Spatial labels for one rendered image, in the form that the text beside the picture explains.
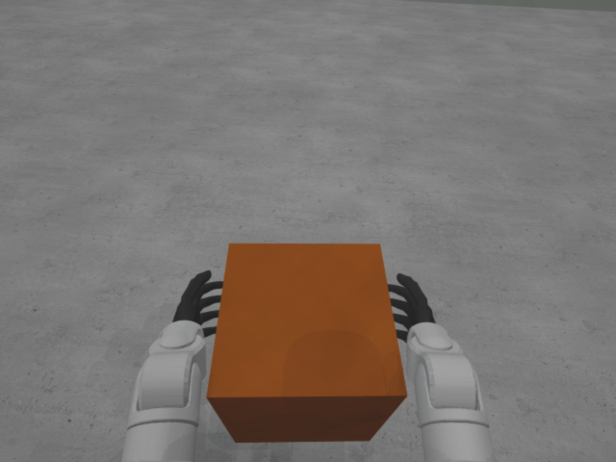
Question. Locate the robot right hand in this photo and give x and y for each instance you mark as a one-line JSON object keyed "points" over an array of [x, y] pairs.
{"points": [[416, 307]]}

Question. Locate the carton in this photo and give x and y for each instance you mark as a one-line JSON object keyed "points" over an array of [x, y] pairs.
{"points": [[306, 348]]}

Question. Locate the robot left forearm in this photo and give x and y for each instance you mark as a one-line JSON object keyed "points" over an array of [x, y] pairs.
{"points": [[164, 412]]}

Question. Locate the robot right forearm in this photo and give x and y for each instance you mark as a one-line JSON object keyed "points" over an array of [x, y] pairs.
{"points": [[450, 405]]}

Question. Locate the robot left hand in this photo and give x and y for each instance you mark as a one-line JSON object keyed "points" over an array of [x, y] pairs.
{"points": [[192, 302]]}

